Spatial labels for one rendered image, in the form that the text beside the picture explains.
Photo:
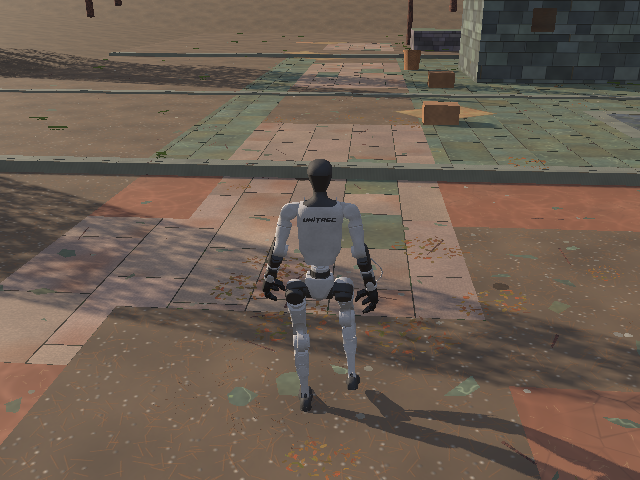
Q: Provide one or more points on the robot right hand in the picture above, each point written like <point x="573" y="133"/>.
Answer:
<point x="372" y="297"/>

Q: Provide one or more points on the humanoid robot head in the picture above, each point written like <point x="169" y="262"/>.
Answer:
<point x="320" y="173"/>

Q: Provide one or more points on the robot right upper arm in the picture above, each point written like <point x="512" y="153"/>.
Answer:
<point x="351" y="212"/>

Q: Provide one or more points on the robot left upper arm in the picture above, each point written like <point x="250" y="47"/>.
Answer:
<point x="288" y="212"/>

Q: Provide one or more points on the robot right forearm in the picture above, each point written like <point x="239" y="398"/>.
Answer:
<point x="366" y="271"/>

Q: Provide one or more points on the robot left forearm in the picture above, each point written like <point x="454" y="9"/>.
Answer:
<point x="272" y="266"/>

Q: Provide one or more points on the left robot shin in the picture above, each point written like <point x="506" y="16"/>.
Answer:
<point x="302" y="367"/>

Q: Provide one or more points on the robot left hand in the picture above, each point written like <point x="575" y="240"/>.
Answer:
<point x="274" y="286"/>

